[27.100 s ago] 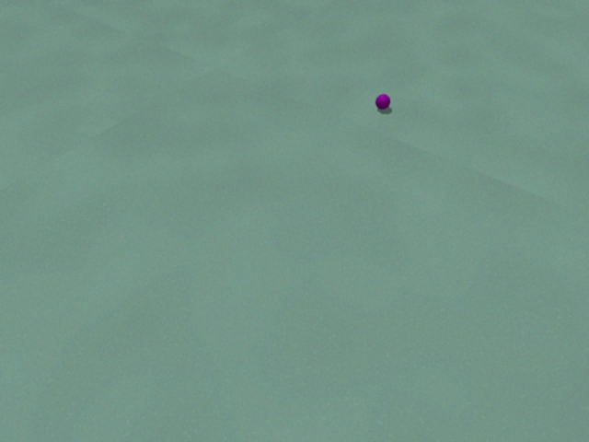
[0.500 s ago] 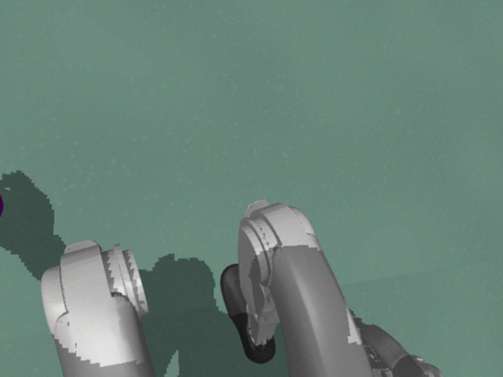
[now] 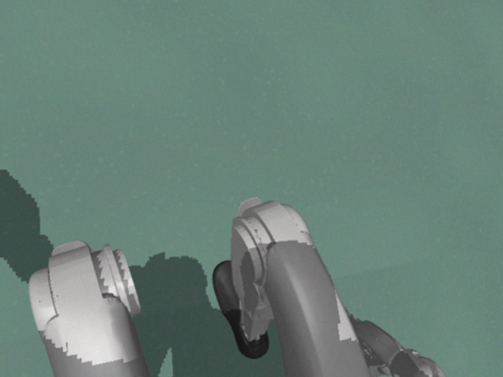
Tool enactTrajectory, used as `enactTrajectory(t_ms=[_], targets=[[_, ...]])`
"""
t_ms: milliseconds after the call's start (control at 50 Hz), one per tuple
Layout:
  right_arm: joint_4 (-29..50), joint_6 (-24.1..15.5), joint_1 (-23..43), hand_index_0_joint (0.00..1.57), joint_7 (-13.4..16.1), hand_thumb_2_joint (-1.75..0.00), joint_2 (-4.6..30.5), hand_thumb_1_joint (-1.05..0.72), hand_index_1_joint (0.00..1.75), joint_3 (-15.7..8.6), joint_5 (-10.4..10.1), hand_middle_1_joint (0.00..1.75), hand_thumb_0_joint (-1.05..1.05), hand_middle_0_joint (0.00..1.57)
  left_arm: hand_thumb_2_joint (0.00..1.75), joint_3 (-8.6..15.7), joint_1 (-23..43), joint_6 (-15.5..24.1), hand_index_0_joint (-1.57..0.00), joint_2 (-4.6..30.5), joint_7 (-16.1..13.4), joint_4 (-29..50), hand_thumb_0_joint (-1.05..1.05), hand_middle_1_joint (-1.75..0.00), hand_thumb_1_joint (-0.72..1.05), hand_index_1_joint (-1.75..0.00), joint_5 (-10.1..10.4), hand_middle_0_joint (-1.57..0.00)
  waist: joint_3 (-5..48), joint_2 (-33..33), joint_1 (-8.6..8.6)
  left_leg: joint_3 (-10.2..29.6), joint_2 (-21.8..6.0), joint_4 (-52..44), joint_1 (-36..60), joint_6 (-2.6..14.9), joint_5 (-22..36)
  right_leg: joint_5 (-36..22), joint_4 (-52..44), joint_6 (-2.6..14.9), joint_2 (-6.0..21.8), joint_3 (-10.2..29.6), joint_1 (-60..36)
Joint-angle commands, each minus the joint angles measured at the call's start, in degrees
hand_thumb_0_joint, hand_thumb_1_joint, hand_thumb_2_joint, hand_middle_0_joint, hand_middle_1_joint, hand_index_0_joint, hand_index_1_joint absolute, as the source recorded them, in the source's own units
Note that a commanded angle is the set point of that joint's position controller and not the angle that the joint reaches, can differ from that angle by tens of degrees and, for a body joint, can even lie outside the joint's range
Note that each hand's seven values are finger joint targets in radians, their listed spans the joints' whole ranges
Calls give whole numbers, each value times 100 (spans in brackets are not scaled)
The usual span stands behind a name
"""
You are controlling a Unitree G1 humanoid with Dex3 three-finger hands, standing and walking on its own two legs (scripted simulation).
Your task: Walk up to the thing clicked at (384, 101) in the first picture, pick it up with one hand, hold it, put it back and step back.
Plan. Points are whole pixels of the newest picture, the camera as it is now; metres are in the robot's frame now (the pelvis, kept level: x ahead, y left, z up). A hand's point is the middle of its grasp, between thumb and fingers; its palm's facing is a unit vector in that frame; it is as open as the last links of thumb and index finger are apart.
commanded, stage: open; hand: left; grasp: from above
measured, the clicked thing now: out of the picture +0.40 +0.35 -0.25
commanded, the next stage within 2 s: withdraw in 0.66 s
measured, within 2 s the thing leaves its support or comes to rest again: rests again in 1.40 s
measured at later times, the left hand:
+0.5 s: hand out of the picture +0.38 +0.35 -0.24, palm faces -0.45 -0.18 -0.87, open 13.8 cm
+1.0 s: hand out of the picture +0.40 +0.34 -0.21, palm faces -0.32 -0.14 -0.94, open 14.0 cm
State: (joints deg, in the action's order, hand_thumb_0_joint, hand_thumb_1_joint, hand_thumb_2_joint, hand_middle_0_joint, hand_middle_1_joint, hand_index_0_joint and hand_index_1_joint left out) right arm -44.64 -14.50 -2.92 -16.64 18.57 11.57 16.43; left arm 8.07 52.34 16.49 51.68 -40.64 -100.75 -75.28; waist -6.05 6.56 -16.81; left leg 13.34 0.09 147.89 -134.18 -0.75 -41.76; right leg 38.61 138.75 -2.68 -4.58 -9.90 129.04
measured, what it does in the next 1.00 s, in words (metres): stands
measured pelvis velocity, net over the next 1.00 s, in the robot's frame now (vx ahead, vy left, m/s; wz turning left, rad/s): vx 0.00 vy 0.00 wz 0.00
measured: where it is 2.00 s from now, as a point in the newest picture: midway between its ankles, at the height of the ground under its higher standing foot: (189, 353)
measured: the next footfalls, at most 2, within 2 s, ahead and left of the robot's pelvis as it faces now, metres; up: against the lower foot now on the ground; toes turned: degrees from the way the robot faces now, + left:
none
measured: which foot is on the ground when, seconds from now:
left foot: down 0.00-1.00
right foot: down 0.00-1.00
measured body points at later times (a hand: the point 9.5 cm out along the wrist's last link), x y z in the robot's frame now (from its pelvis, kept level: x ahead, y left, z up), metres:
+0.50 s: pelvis +0.00 +0.00 +0.00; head +0.25 +0.12 +0.35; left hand +0.40 +0.35 -0.19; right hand +0.08 -0.26 -0.07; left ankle +0.06 +0.13 -0.26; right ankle +0.11 -0.11 -0.26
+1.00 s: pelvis +0.00 +0.00 +0.00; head +0.24 +0.12 +0.37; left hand +0.42 +0.35 -0.16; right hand +0.09 -0.26 -0.07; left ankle +0.06 +0.13 -0.26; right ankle +0.11 -0.11 -0.26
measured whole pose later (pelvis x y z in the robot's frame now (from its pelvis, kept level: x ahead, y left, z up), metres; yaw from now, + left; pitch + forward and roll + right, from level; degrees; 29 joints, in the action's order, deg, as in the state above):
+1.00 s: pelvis +0.00 +0.00 +0.00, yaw +0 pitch +29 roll -13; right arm -44.9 -14.0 -4.7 -18.4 18.2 8.6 13.9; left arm 10.8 47.3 12.3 46.9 -38.5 -86.2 -72.5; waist -2.4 4.5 -14.5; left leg 13.2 0.4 146.8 -135.1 -0.9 -41.9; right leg 39.2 137.8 -2.3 -4.1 -9.9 129.6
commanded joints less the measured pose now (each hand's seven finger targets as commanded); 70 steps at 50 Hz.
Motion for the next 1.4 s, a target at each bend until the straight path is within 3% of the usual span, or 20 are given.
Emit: enactTrajectory(t_ms=[0,100,120,140,260,280,340,480,580,640,760,860,920,960,1020,1080,1120,1180,1280,1380], targets=[[48,-90,-916,20,31,-90,1808,-89,30,-482,-64,30,0,20,97,72,1356,-9,-20,1370,-232,635,0,-104,-35,-102,53,-18,3502,-2558,-163,-540,-132,-1627,2628,137,1021,-1191,-1195,406,-154,-465,-1864],[19,-112,-880,20,-8,-90,1811,-89,30,-494,-52,30,0,20,107,178,1094,-110,-10,1357,-237,579,0,-110,-48,-109,95,-9,3596,-2633,-81,-568,-145,-1634,2654,120,1223,-1390,-1225,406,-192,-455,-2014],[-69,-127,-890,20,-25,-90,1731,-89,30,-470,-58,30,0,20,108,-29,1081,-132,-8,1097,-212,559,0,-108,-50,-109,160,-9,3495,-2599,-89,-561,-130,-1628,2631,109,1216,-1378,-1212,393,-162,-466,-1920],[15,-128,-852,20,-23,-90,1813,-89,30,-488,-34,30,0,20,106,165,1057,-142,-8,1357,-227,661,0,-109,-50,-109,162,-7,3655,-2603,-72,-542,-136,-1662,2670,121,1224,-1358,-1234,395,-180,-494,-1989],[71,-16,-942,20,-7,-90,1828,-89,30,-531,-91,30,0,20,105,355,912,-175,-6,1487,-127,647,0,-105,-52,-106,179,-6,3651,-2643,-48,-512,-145,-1683,2658,115,1291,-1445,-1162,413,-163,-496,-1985],[100,-27,-907,20,-10,-90,1787,-89,30,-523,-102,30,0,20,105,187,1054,-155,-5,1311,-80,645,0,-105,-53,-106,194,-6,3494,-2598,-117,-518,-142,-1644,2572,126,1201,-1366,-1178,408,-139,-495,-1879],[12,-37,-1033,20,-10,-90,1812,-89,30,-517,-87,30,0,20,104,275,1196,-86,-5,1483,-19,645,0,-105,-52,-105,196,-6,3460,-2602,-223,-486,-158,-1617,2671,127,1162,-1351,-1147,407,-135,-501,-1880],[58,6,-1044,20,59,-90,1835,-88,30,-498,-94,30,0,20,99,248,1024,101,-5,1435,57,689,0,-105,-49,-104,215,-5,3569,-2491,-138,-508,-143,-1644,2672,135,1206,-1335,-1262,398,-154,-525,-2017],[94,8,-932,20,62,-90,1830,-88,30,-469,-70,30,0,20,98,-6,1248,171,-5,1306,-3,692,0,-104,-49,-103,102,-4,3459,-2517,-230,-489,-146,-1603,2634,136,1041,-1209,-1215,406,-164,-534,-1852],[91,38,-889,20,89,-90,1821,-88,30,-458,-68,30,0,20,97,79,1011,144,-6,1338,-139,711,0,-103,-47,-102,60,-4,3569,-2528,-80,-540,-148,-1649,2624,135,1152,-1271,-1291,415,-205,-483,-1986],[22,-54,-906,20,23,-90,1854,-89,30,-447,-62,30,0,20,96,59,1173,-38,-8,1377,-286,754,0,-102,-49,-99,57,-5,3496,-2581,-106,-501,-152,-1631,2703,121,1118,-1265,-1192,398,-164,-528,-1766],[46,-94,-848,20,-57,-90,1763,-89,30,-626,-193,30,0,20,97,399,1063,-282,-7,1439,-280,1666,0,-100,-51,-98,241,-5,4260,-3391,287,-520,-150,-1877,3349,-10,1493,-1558,-1052,462,-122,-485,-1800],[46,-36,-926,20,-142,-90,1666,-89,30,-831,-303,30,0,20,98,369,783,-493,-6,1176,-44,2085,0,-100,-52,-99,371,-5,4538,-3557,388,-629,-127,-1888,3389,-11,1610,-1664,-1008,481,-82,-429,-1714],[49,88,-990,20,-145,-90,1575,-90,30,-1029,-481,30,0,20,99,399,698,-612,-6,987,169,2868,0,-101,-53,-100,555,-6,4970,-3701,620,-752,-87,-2077,3472,18,1657,-1690,-1227,508,-78,-304,-1848],[91,305,-1025,20,-95,-90,1492,-90,30,-1311,-785,30,0,20,101,-49,590,-842,-6,334,649,3634,0,-101,-53,-102,846,-7,5253,-3594,757,-841,-59,-2430,3539,48,1504,-1568,-1487,540,-11,-161,-1701],[98,558,-1310,20,18,-90,1427,-90,30,-1580,-1012,30,0,20,101,-223,546,-1079,-7,98,1191,4142,0,-101,-52,-102,971,-8,5333,-2880,752,-888,-51,-2671,3584,143,1403,-1524,-1916,514,4,3,-1928],[165,726,-1410,20,104,-90,1268,-90,30,-1638,-1102,30,0,20,101,-564,539,-1175,-8,-305,1594,4313,0,-101,-51,-102,1122,-9,5208,-2353,638,-958,-11,-2772,3456,223,1295,-1454,-2258,493,-3,137,-2282],[289,907,-1416,20,292,-90,1128,-90,30,-1686,-1190,30,0,20,100,-654,588,-1161,-10,-407,2123,4345,0,-100,-49,-101,1273,-11,4825,-1675,600,-991,62,-2909,3098,311,994,-1101,-2583,490,28,301,-2450],[483,1064,-1358,20,643,-90,962,-90,30,-1511,-1244,30,0,20,101,-705,526,-881,-8,-375,2636,3837,0,-101,-50,-102,1232,-9,4184,-949,665,-1103,136,-3105,2673,360,826,-699,-2956,478,85,450,-2774],[530,1123,-1318,20,895,-90,954,-90,30,-1352,-1237,30,0,20,102,-631,823,-516,-9,-153,2628,3456,0,-101,-51,-102,981,-11,4047,-1053,695,-1147,162,-3192,2744,340,745,-603,-2954,501,119,487,-2604]])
